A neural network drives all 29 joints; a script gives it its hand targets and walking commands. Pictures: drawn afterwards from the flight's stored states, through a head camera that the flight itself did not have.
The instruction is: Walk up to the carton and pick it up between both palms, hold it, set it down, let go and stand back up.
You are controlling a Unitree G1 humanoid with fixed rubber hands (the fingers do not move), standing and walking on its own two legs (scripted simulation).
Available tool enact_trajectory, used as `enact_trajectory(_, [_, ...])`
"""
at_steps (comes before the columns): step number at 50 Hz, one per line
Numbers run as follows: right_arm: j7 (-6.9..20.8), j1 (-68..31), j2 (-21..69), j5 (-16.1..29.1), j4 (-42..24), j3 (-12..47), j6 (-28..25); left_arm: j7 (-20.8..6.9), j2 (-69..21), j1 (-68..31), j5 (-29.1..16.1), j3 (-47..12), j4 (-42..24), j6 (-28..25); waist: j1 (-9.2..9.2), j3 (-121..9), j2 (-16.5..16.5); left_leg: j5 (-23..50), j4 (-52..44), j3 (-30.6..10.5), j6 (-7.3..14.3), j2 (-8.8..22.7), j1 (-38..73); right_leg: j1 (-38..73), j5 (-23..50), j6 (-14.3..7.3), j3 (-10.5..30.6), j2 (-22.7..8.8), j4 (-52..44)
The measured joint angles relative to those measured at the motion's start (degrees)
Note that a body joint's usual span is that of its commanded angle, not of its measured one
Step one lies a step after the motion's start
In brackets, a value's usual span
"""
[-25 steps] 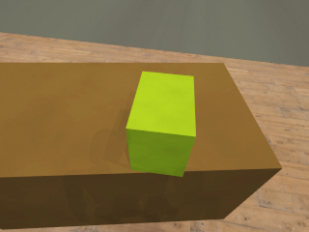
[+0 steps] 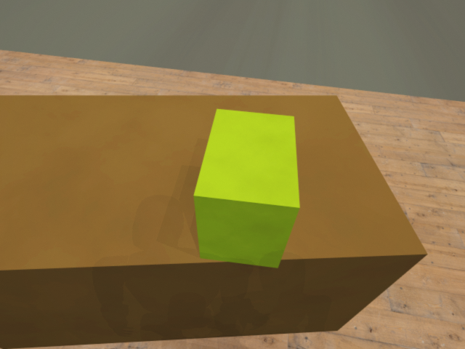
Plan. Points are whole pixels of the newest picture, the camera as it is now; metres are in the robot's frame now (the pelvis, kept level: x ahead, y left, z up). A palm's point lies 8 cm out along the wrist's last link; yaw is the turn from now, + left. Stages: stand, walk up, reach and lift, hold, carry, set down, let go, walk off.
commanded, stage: stand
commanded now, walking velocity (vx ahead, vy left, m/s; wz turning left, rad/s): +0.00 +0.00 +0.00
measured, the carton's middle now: (247, 187) +0.45 -0.02 +0.00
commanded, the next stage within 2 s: none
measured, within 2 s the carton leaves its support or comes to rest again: neither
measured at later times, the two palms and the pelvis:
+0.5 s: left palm out of the picture -0.01 +0.24 -0.14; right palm out of the picture +0.01 -0.23 -0.13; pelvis +0.00 +0.01 +0.00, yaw +0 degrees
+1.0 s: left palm out of the picture -0.01 +0.24 -0.14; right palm out of the picture +0.01 -0.22 -0.13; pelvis +0.00 +0.01 +0.00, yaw +0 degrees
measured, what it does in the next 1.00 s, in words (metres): stands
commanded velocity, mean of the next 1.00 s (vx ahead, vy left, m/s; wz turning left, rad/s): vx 0.00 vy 0.00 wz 0.00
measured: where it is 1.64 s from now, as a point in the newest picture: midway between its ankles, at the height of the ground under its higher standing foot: outside the picture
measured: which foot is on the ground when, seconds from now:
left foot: down 0.00-1.00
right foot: down 0.00-1.00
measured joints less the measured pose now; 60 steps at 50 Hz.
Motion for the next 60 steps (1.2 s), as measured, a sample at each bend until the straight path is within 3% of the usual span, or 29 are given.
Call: enact_trajectory(60, [0.2,1.3,0.9,0.0,-0.4,-0.6,-0.4,0.2,-0.2,-0.4,-0.1,-1.0,2.4,0.1,-0.10,0.0,-0.7,0.7,-1.5,0.8,1.3,-1.6,0.6,-0.3,0.1,1.3,0.9,-1.5,0.1])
